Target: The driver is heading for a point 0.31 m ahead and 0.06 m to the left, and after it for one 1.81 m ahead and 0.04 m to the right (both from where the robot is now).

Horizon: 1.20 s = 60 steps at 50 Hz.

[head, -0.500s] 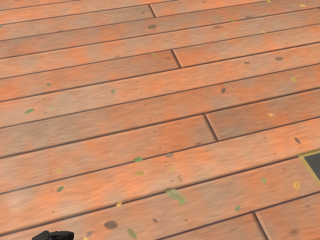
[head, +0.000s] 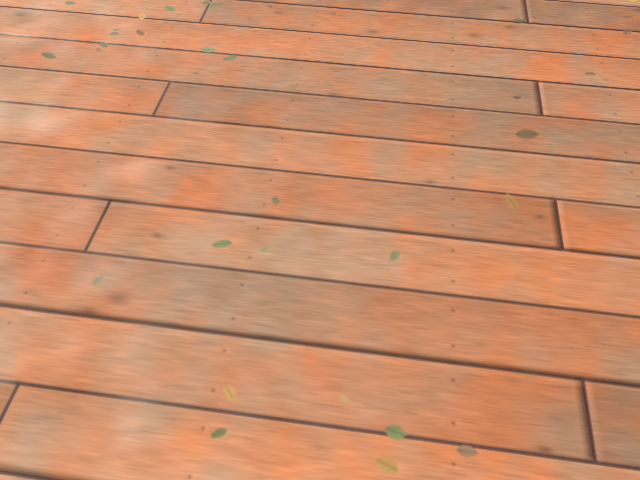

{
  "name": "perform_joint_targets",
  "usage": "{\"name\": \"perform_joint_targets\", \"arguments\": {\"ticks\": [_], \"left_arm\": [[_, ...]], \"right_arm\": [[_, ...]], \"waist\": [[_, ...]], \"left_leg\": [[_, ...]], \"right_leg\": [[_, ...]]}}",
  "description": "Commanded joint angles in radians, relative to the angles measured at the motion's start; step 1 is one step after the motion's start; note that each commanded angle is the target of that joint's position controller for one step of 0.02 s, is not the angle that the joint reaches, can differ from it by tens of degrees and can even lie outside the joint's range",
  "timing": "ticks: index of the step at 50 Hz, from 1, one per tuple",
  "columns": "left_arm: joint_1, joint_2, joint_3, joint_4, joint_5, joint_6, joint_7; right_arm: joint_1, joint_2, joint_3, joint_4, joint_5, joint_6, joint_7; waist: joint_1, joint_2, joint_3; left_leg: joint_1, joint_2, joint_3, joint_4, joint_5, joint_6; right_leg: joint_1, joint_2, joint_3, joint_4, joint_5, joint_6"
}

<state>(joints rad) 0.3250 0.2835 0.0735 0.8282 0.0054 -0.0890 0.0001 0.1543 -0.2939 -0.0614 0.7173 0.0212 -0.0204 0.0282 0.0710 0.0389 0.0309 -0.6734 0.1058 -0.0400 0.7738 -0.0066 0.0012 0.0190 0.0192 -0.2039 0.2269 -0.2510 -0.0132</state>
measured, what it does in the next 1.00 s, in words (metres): walks ahead: left foot, then right foot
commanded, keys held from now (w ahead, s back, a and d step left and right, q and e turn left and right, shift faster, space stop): w+q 0.20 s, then w+e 0.72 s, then e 0.06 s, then no key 0.02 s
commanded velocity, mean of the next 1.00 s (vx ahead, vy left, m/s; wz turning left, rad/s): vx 0.49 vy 0.00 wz -0.10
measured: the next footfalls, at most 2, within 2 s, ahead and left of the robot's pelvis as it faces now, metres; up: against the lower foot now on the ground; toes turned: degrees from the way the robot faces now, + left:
left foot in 0.14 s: +0.24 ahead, +0.14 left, +0.00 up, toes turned +8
right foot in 0.70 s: +0.58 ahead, -0.03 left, +0.00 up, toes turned -2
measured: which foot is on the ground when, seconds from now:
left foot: up 0.00-0.12, down 0.14-0.72, up 0.74-1.00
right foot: down 0.00-0.14, up 0.16-0.68, down 0.70-1.00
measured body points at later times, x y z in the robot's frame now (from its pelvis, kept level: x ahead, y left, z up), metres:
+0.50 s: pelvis +0.27 +0.07 +0.00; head +0.29 +0.09 +0.45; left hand +0.39 +0.36 -0.11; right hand +0.38 -0.19 -0.11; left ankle +0.20 +0.13 -0.74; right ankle +0.48 -0.09 -0.67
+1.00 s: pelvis +0.57 +0.04 +0.00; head +0.60 +0.03 +0.45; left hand +0.69 +0.31 -0.11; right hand +0.72 -0.24 -0.08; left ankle +0.73 +0.21 -0.68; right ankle +0.54 -0.03 -0.74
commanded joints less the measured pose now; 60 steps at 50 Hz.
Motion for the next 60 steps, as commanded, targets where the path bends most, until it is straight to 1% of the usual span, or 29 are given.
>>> {"name": "perform_joint_targets", "arguments": {"ticks": [1,3,5,7,8,9,10,11,12,14,19,25,30,33,35,36,37,38,39,40,41,44,48,53,55,57,58,59,60], "left_arm": [[-0.038,0.176,0.044,-0.052,-0.016,-0.002,0.007],[-0.026,0.192,0.051,-0.038,-0.028,0.013,0.007],[-0.039,0.223,0.06,-0.038,-0.037,0.026,0.011],[-0.055,0.212,0.052,-0.045,-0.042,0.038,0.016],[-0.025,0.147,0.026,-0.067,-0.004,0.031,0.017],[0.042,0.033,-0.012,-0.123,0.017,0.002,0.005],[-0.085,0.135,0.005,-0.13,-0.025,-0.029,-0.006],[-0.124,0.158,0.011,-0.139,-0.056,-0.043,-0.013],[-0.119,0.144,0.006,-0.121,-0.043,-0.046,-0.006],[-0.082,0.143,0.013,-0.089,-0.02,-0.027,-0.004],[-0.105,0.093,0.003,-0.078,-0.018,0.022,-0.002],[-0.24,0.058,-0.012,-0.113,-0.029,0.008,-0.025],[-0.321,0.045,-0.021,-0.17,-0.026,0.003,-0.062],[-0.259,0.081,-0.004,-0.186,-0.021,0.01,-0.074],[-0.026,0.163,0.039,-0.144,-0.022,0.016,-0.061],[0.121,0.245,0.064,-0.125,-0.021,0.026,-0.041],[0.093,0.283,0.071,-0.145,-0.034,0.022,-0.036],[0.109,0.204,0.047,-0.146,-0.031,0.021,-0.035],[0.079,0.165,0.037,-0.154,-0.021,0.02,-0.03],[0.017,0.158,0.034,-0.162,-0.02,0.017,-0.031],[-0.038,0.126,0.024,-0.174,-0.02,0.015,-0.028],[-0.089,0.129,0.022,-0.201,-0.014,0.017,-0.016],[-0.08,0.181,0.038,-0.191,-0.019,0.03,0.008],[0.003,0.155,0.032,-0.149,-0.027,0.067,0.025],[-0.009,0.139,0.027,-0.147,-0.018,0.071,0.03],[-0.042,0.101,0.016,-0.159,-0.01,0.069,0.031],[0.004,0.052,-0.002,-0.176,0.008,0.061,0.028],[0.167,0.031,-0.015,-0.148,-0.009,0.058,0.025],[0.196,0.108,-0.004,-0.124,-0.014,0.066,0.021]], "right_arm": [[-0.101,-0.033,0.001,-0.105,0.001,-0.01,0.019],[-0.127,-0.046,-0.004,-0.13,-0.001,-0.008,0.027],[-0.084,-0.077,-0.021,-0.139,-0.004,-0.002,0.029],[0.18,-0.164,-0.075,-0.074,0.001,0.006,0.015],[0.319,-0.262,-0.107,-0.045,0.009,0.017,-0.008],[0.257,-0.338,-0.104,-0.075,0.008,0.0,-0.006],[0.271,-0.242,-0.079,-0.092,0.005,-0.018,0.004],[0.236,-0.182,-0.06,-0.074,-0.004,-0.031,0.005],[0.173,-0.147,-0.048,-0.078,-0.004,-0.036,0.004],[0.076,-0.085,-0.024,-0.095,-0.026,-0.042,-0.003],[0.105,-0.114,-0.028,-0.039,-0.032,-0.073,-0.014],[0.133,-0.126,-0.025,0.012,-0.034,-0.077,-0.03],[0.179,-0.134,-0.032,0.063,-0.022,-0.048,-0.038],[0.149,-0.173,-0.043,0.055,-0.017,-0.022,-0.057],[0.119,-0.183,-0.042,0.044,-0.016,-0.008,-0.071],[0.137,-0.149,-0.024,0.022,-0.032,-0.02,-0.075],[0.23,-0.02,0.016,-0.008,-0.047,-0.051,-0.049],[0.159,-0.112,0.001,-0.012,-0.019,-0.093,-0.025],[0.064,-0.138,-0.003,-0.049,0.018,-0.115,-0.013],[0.027,-0.121,0.002,-0.063,0.009,-0.126,-0.015],[0.014,-0.131,-0.007,-0.06,-0.019,-0.123,-0.022],[0.071,-0.11,-0.008,-0.058,-0.036,-0.091,-0.025],[-0.035,-0.061,0.012,-0.087,-0.044,-0.075,-0.035],[-0.111,-0.072,0.006,-0.096,-0.028,-0.084,-0.019],[-0.082,-0.099,-0.009,-0.091,-0.036,-0.09,-0.014],[0.001,-0.113,-0.018,-0.071,-0.056,-0.104,-0.016],[0.053,-0.168,-0.024,-0.08,-0.077,-0.109,-0.022],[0.098,-0.171,-0.026,-0.061,-0.081,-0.09,-0.022],[0.113,-0.115,-0.015,-0.054,-0.044,-0.076,-0.014]], "waist": [[-0.003,-0.073,0.07],[-0.007,-0.08,0.07],[-0.05,-0.113,0.014],[-0.197,-0.09,-0.137],[-0.231,0.074,-0.226],[-0.108,0.25,-0.334],[-0.194,0.098,-0.353],[-0.179,0.064,-0.218],[-0.137,-0.01,-0.148],[-0.073,0.016,-0.097],[-0.071,0.002,-0.033],[-0.134,0.007,0.031],[-0.159,-0.006,0.061],[-0.101,0.047,-0.018],[0.032,0.04,-0.151],[0.084,-0.083,-0.265],[-0.017,-0.328,-0.369],[0.05,-0.193,-0.414],[0.055,-0.137,-0.281],[0.008,-0.022,-0.16],[-0.025,0.002,-0.113],[-0.088,-0.058,-0.064],[-0.063,-0.085,-0.021],[-0.009,-0.14,-0.095],[-0.033,-0.153,-0.108],[-0.087,-0.134,-0.136],[-0.08,-0.007,-0.242],[-0.049,0.235,-0.366],[-0.055,0.171,-0.394]], "left_leg": [[-0.005,0.007,0.028,-0.088,0.005,0.026],[0.003,-0.013,0.06,-0.121,-0.075,0.054],[0.118,-0.075,0.121,-0.131,-0.179,0.093],[0.505,-0.171,0.154,-0.206,-0.145,0.157],[0.805,-0.01,-0.114,-0.227,-0.111,0.226],[1.039,0.202,-0.705,-0.386,-0.352,0.414],[1.035,0.223,-0.757,-0.491,-0.425,0.391],[0.929,0.21,-0.592,-0.498,-0.346,0.343],[0.786,0.169,-0.459,-0.488,-0.229,0.301],[0.594,0.11,-0.295,-0.52,-0.017,0.261],[0.521,0.084,-0.096,-0.612,0.161,0.245],[0.584,0.071,0.059,-0.667,0.091,0.17],[0.798,0.139,0.104,-0.585,0.266,0.161],[0.853,0.144,0.143,-0.401,0.736,0.129],[0.747,0.102,0.186,-0.065,0.839,0.084],[0.503,0.046,0.193,0.249,0.489,0.047],[0.05,-0.207,0.091,0.631,-0.497,-0.031],[-0.065,-0.157,-0.105,0.694,-0.527,-0.001],[-0.11,-0.106,-0.098,0.651,-0.457,0.019],[-0.097,-0.064,-0.079,0.538,-0.398,0.024],[-0.047,-0.032,-0.07,0.439,-0.364,0.015],[0.057,-0.012,-0.047,0.315,-0.334,-0.034],[0.146,-0.057,0.006,0.013,-0.122,-0.09],[0.252,-0.129,-0.006,-0.226,0.109,-0.07],[0.274,-0.121,-0.027,-0.268,0.079,-0.033],[0.415,-0.085,-0.02,-0.361,0.24,0.019],[0.635,0.081,-0.161,-0.296,0.606,0.088],[0.865,0.295,-0.439,-0.286,0.751,0.285],[0.832,0.31,-0.553,-0.326,0.474,0.306]], "right_leg": [[-0.016,-0.308,0.072,-0.086,0.312,-0.145],[0.047,-0.323,0.049,-0.033,0.406,-0.128],[0.076,-0.318,0.015,0.104,0.727,-0.105],[-0.041,-0.256,-0.039,0.476,0.851,-0.053],[-0.318,-0.197,-0.042,0.809,0.407,0.0],[-0.702,0.014,0.133,1.097,-0.37,0.05],[-0.802,-0.019,0.297,1.162,-0.338,0.031],[-0.853,-0.069,0.275,1.121,-0.23,0.007],[-0.8,-0.122,0.266,1.044,-0.141,-0.003],[-0.665,-0.18,0.27,0.949,-0.043,0.005],[-0.695,-0.181,0.261,0.803,0.143,0.045],[-0.683,-0.116,0.244,0.466,0.425,0.025],[-0.77,-0.084,0.208,0.354,0.31,-0.021],[-0.642,-0.008,0.121,0.36,0.141,-0.074],[-0.304,0.057,0.111,0.303,0.16,-0.135],[0.012,-0.102,0.362,0.289,0.201,-0.207],[0.358,-0.346,0.942,0.186,0.071,-0.427],[0.399,-0.34,0.992,0.105,-0.024,-0.401],[0.296,-0.307,0.839,0.091,-0.011,-0.35],[0.127,-0.266,0.733,0.072,0.088,-0.32],[0.015,-0.233,0.661,0.058,0.188,-0.302],[-0.176,-0.184,0.576,0.003,0.333,-0.312],[-0.338,-0.094,0.427,0.028,0.483,-0.251],[-0.249,-0.091,0.452,0.153,0.432,-0.164],[-0.184,-0.121,0.508,0.237,0.425,-0.142],[-0.187,-0.066,0.495,0.38,0.42,-0.091],[-0.291,0.008,0.45,0.58,0.165,-0.044],[-0.491,0.107,0.386,0.851,-0.42,0.023],[-0.531,0.055,0.419,0.945,-0.459,0.047]]}}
